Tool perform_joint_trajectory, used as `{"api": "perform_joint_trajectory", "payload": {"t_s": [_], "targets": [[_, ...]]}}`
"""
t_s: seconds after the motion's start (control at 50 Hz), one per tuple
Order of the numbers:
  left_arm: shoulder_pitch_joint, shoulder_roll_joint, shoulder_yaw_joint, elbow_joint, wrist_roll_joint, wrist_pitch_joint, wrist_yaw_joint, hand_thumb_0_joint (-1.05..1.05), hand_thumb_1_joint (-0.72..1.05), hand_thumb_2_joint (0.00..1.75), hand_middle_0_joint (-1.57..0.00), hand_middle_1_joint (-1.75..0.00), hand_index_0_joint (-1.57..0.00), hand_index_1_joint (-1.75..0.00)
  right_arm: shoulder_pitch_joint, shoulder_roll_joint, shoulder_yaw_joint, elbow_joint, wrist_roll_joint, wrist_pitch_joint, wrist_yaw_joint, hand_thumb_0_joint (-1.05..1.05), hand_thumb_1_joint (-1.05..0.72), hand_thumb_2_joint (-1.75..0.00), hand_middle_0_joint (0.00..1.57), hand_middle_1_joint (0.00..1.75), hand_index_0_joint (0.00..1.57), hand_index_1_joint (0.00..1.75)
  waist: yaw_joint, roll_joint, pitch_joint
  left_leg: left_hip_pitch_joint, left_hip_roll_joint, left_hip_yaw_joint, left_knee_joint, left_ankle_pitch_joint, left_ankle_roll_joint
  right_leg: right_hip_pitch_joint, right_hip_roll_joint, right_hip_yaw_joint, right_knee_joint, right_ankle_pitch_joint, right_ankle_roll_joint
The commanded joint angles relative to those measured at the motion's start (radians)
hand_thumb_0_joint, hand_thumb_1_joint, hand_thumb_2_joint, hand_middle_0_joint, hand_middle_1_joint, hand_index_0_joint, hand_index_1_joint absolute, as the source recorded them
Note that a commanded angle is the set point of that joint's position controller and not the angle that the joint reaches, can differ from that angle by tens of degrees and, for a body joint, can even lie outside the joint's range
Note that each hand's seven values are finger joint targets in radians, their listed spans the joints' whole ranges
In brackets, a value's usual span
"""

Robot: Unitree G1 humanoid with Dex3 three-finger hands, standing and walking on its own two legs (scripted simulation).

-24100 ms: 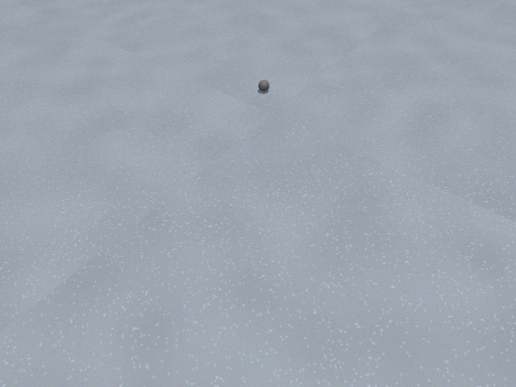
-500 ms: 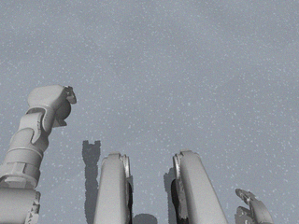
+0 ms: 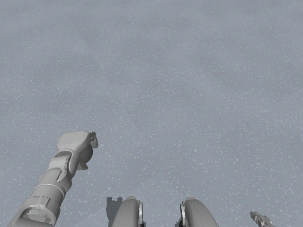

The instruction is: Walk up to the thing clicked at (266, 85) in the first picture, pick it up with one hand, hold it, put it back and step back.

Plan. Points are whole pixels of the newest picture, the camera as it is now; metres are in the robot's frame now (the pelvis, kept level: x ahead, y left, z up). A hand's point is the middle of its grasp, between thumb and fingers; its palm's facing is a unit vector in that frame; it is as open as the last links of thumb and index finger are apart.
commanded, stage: lift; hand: left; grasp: from above
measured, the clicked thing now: (80, 152) +0.35 +0.25 -0.09
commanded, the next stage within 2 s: hold in 0.38 s
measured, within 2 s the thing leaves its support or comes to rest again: neither
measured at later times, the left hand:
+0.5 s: hand (77, 135) +0.36 +0.23 +0.00, palm faces -0.45 -0.10 -0.89, open 8.7 cm
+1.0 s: hand (72, 126) +0.37 +0.22 +0.04, palm faces -0.45 -0.07 -0.89, open 8.7 cm
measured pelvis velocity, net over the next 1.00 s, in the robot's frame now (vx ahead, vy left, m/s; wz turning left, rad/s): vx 0.06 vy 0.00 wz -0.01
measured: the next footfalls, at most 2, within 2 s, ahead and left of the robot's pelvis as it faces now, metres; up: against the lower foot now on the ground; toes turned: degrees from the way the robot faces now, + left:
none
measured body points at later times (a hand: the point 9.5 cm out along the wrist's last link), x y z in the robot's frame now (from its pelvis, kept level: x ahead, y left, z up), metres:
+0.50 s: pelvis +0.05 +0.00 +0.07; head +0.09 -0.01 +0.52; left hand +0.38 +0.23 +0.05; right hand +0.13 -0.26 -0.06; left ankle +0.07 +0.12 -0.63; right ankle +0.06 -0.13 -0.63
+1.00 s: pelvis +0.06 +0.00 +0.09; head +0.08 -0.02 +0.54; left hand +0.38 +0.22 +0.10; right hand +0.18 -0.26 -0.03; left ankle +0.07 +0.12 -0.63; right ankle +0.06 -0.13 -0.63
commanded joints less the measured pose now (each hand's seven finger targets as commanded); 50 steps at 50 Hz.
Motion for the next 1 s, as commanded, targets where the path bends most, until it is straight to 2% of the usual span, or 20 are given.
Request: {"api": "perform_joint_trajectory", "payload": {"t_s": [0.0, 0.04, 0.14, 0.32, 0.34, 0.38, 0.4, 0.44, 0.52, 0.56, 0.58, 0.62, 0.68, 0.7, 0.72, 0.78, 0.84, 0.9, 0.92, 0.98], "targets": [[-0.341, 0.211, 0.079, -0.15, 0.015, 0.013, 0.087, 0.0, 0.66, 0.71, -0.88, -0.92, -0.96, -0.85, 0.028, -0.142, -0.053, -0.081, -0.006, -0.037, -0.014, 0.0, -0.9, -0.9, 0.2, 0.3, 0.2, 0.3, -0.009, 0.036, -0.283, 0.345, -0.029, 0.012, -0.286, 0.06, 0.01, 0.203, 0.024, 0.017, -0.279, 0.069, -0.034], [-0.373, 0.209, 0.072, -0.15, 0.021, 0.022, 0.099, 0.0, 0.66, 0.73, -0.89, -0.93, -0.96, -0.86, 0.036, -0.139, -0.053, -0.073, -0.008, -0.037, -0.014, 0.0, -0.9, -0.9, 0.2, 0.3, 0.2, 0.3, -0.009, 0.041, -0.272, 0.376, -0.029, 0.013, -0.317, 0.084, 0.008, 0.239, 0.024, 0.021, -0.308, 0.093, -0.033], [-0.331, 0.188, 0.063, -0.112, 0.011, 0.045, 0.103, 0.0, 0.64, 0.73, -0.89, -0.89, -0.95, -0.83, 0.034, -0.138, -0.058, -0.07, -0.008, -0.037, -0.013, 0.0, -0.9, -0.9, 0.2, 0.3, 0.2, 0.3, 0.005, 0.023, -0.257, 0.459, -0.031, 0.022, -0.383, 0.167, 0.007, 0.332, 0.023, 0.024, -0.376, 0.167, -0.032], [-0.287, 0.151, 0.038, -0.127, -0.02, 0.062, 0.069, 0.0, 0.65, 0.71, -0.91, -0.86, -0.97, -0.8, 0.027, -0.134, -0.065, -0.084, -0.003, -0.029, -0.009, 0.0, -0.9, -0.9, 0.2, 0.3, 0.2, 0.3, 0.023, -0.018, -0.226, 0.577, -0.042, 0.038, -0.487, 0.271, 0.01, 0.485, 0.017, 0.032, -0.489, 0.273, -0.022], [-0.3, 0.143, 0.033, -0.131, -0.024, 0.059, 0.065, 0.0, 0.65, 0.72, -0.91, -0.86, -0.97, -0.8, 0.031, -0.133, -0.063, -0.08, -0.002, -0.03, -0.01, 0.0, -0.9, -0.9, 0.2, 0.3, 0.2, 0.3, 0.011, -0.017, -0.219, 0.585, -0.041, 0.038, -0.494, 0.277, 0.01, 0.489, 0.018, 0.036, -0.497, 0.281, -0.021], [-0.284, 0.148, 0.038, -0.116, -0.015, 0.057, 0.062, 0.0, 0.66, 0.72, -0.91, -0.88, -0.97, -0.81, 0.032, -0.133, -0.064, -0.074, -0.002, -0.028, -0.011, 0.0, -0.9, -0.9, 0.2, 0.3, 0.2, 0.3, 0.017, -0.035, -0.212, 0.602, -0.042, 0.037, -0.506, 0.309, 0.012, 0.51, 0.017, 0.039, -0.514, 0.315, -0.018], [-0.302, 0.13, 0.019, -0.133, -0.014, 0.053, 0.057, 0.0, 0.66, 0.72, -0.92, -0.85, -0.98, -0.79, 0.03, -0.131, -0.063, -0.076, -0.001, -0.027, -0.011, 0.0, -0.9, -0.9, 0.2, 0.3, 0.2, 0.3, 0.008, -0.046, -0.21, 0.613, -0.042, 0.042, -0.509, 0.324, 0.014, 0.52, 0.016, 0.037, -0.519, 0.334, -0.017], [-0.315, 0.168, 0.04, -0.168, -0.008, 0.046, 0.057, 0.0, 0.68, 0.72, -0.93, -0.87, -0.99, -0.8, 0.025, -0.137, -0.066, -0.078, 0.0, -0.025, -0.011, 0.0, -0.9, -0.9, 0.2, 0.3, 0.2, 0.3, 0.024, -0.005, -0.236, 0.655, -0.043, 0.043, -0.531, 0.351, 0.009, 0.548, 0.016, 0.036, -0.526, 0.349, -0.022], [-0.314, 0.149, 0.028, -0.16, 0.011, 0.042, 0.051, 0.0, 0.63, 0.67, -0.87, -0.88, -0.94, -0.8, 0.026, -0.136, -0.068, -0.071, 0.0, -0.018, -0.009, 0.0, -0.9, -0.89, 0.2, 0.3, 0.2, 0.3, 0.019, -0.003, -0.222, 0.702, -0.04, 0.039, -0.557, 0.425, 0.004, 0.564, 0.021, 0.03, -0.538, 0.404, -0.025], [-0.316, 0.154, 0.023, -0.164, 0.019, 0.039, 0.043, 0.0, 0.64, 0.7, -0.89, -0.87, -0.96, -0.8, 0.021, -0.139, -0.069, -0.076, 0.004, -0.011, -0.007, 0.0, -0.9, -0.89, 0.2, 0.3, 0.2, 0.3, 0.025, -0.015, -0.209, 0.709, -0.043, 0.046, -0.57, 0.428, 0.008, 0.587, 0.018, 0.032, -0.557, 0.415, -0.022], [-0.336, 0.18, 0.041, -0.195, 0.015, 0.034, 0.04, 0.0, 0.65, 0.7, -0.88, -0.88, -0.96, -0.81, 0.019, -0.142, -0.071, -0.079, 0.004, -0.009, -0.007, 0.0, -0.9, -0.89, 0.2, 0.3, 0.2, 0.3, 0.033, 0.005, -0.222, 0.725, -0.045, 0.047, -0.582, 0.425, 0.004, 0.601, 0.018, 0.032, -0.564, 0.404, -0.026], [-0.312, 0.139, 0.016, -0.169, 0.008, 0.039, 0.029, 0.0, 0.66, 0.72, -0.9, -0.88, -0.97, -0.81, 0.004, -0.138, -0.07, -0.083, 0.005, -0.006, -0.004, 0.0, -0.9, -0.9, 0.2, 0.3, 0.2, 0.3, 0.029, 0.001, -0.186, 0.743, -0.04, 0.046, -0.601, 0.423, 0.003, 0.594, 0.02, 0.028, -0.579, 0.392, -0.027], [-0.302, 0.143, 0.02, -0.188, 0.003, 0.042, 0.021, 0.0, 0.65, 0.72, -0.89, -0.88, -0.96, -0.81, 0.001, -0.143, -0.072, -0.09, 0.008, -0.003, 0.0, 0.0, -0.9, -0.89, 0.2, 0.3, 0.2, 0.3, 0.032, 0.006, -0.186, 0.763, -0.039, 0.046, -0.619, 0.452, -0.001, 0.619, 0.022, 0.027, -0.587, 0.408, -0.028], [-0.292, 0.153, 0.026, -0.195, 0.002, 0.043, 0.018, 0.0, 0.64, 0.73, -0.88, -0.88, -0.95, -0.81, -0.006, -0.142, -0.072, -0.094, 0.008, -0.001, 0.0, 0.0, -0.9, -0.89, 0.2, 0.3, 0.2, 0.3, 0.046, 0.011, -0.189, 0.777, -0.036, 0.044, -0.627, 0.47, -0.003, 0.626, 0.024, 0.023, -0.59, 0.415, -0.029], [-0.288, 0.131, 0.01, -0.185, 0.003, 0.045, 0.009, 0.0, 0.64, 0.73, -0.88, -0.89, -0.95, -0.82, -0.005, -0.141, -0.071, -0.094, 0.007, 0.001, 0.001, 0.0, -0.9, -0.89, 0.2, 0.3, 0.2, 0.3, 0.037, -0.001, -0.175, 0.773, -0.035, 0.044, -0.626, 0.476, 0.0, 0.619, 0.025, 0.024, -0.593, 0.424, -0.028], [-0.262, 0.131, 0.002, -0.176, 0.004, 0.046, -0.016, 0.0, 0.65, 0.71, -0.89, -0.87, -0.96, -0.79, -0.011, -0.143, -0.071, -0.104, 0.01, 0.005, 0.002, 0.0, -0.9, -0.89, 0.2, 0.3, 0.2, 0.3, 0.034, -0.025, -0.163, 0.78, -0.036, 0.05, -0.63, 0.5, 0.006, 0.642, 0.024, 0.027, -0.603, 0.452, -0.026], [-0.294, 0.158, 0.016, -0.243, -0.001, 0.039, -0.032, 0.0, 0.63, 0.74, -0.87, -0.9, -0.94, -0.82, -0.021, -0.143, -0.071, -0.119, 0.011, 0.012, 0.002, 0.0, -0.9, -0.89, 0.2, 0.3, 0.2, 0.3, 0.056, -0.013, -0.194, 0.806, -0.039, 0.054, -0.641, 0.525, 0.006, 0.68, 0.021, 0.03, -0.614, 0.482, -0.025], [-0.275, 0.145, 0.012, -0.244, 0.001, 0.04, -0.037, 0.0, 0.65, 0.72, -0.89, -0.87, -0.96, -0.8, -0.03, -0.141, -0.065, -0.128, 0.011, 0.016, 0.001, 0.0, -0.9, -0.89, 0.2, 0.3, 0.2, 0.3, 0.05, -0.022, -0.165, 0.809, -0.041, 0.054, -0.657, 0.505, 0.008, 0.681, 0.019, 0.034, -0.63, 0.47, -0.024], [-0.273, 0.163, 0.029, -0.251, -0.004, 0.039, -0.036, 0.0, 0.63, 0.71, -0.88, -0.86, -0.94, -0.79, -0.031, -0.146, -0.069, -0.128, 0.011, 0.018, 0.001, 0.0, -0.89, -0.89, 0.2, 0.3, 0.2, 0.3, 0.052, -0.022, -0.175, 0.818, -0.039, 0.056, -0.662, 0.512, 0.008, 0.692, 0.02, 0.03, -0.632, 0.468, -0.025], [-0.273, 0.165, 0.026, -0.257, 0.005, 0.038, -0.039, 0.0, 0.61, 0.73, -0.86, -0.87, -0.93, -0.8, -0.041, -0.143, -0.065, -0.134, 0.012, 0.021, 0.0, 0.0, -0.9, -0.89, 0.2, 0.3, 0.2, 0.3, 0.054, -0.02, -0.165, 0.823, -0.039, 0.057, -0.671, 0.512, 0.008, 0.698, 0.019, 0.032, -0.64, 0.468, -0.024]]}}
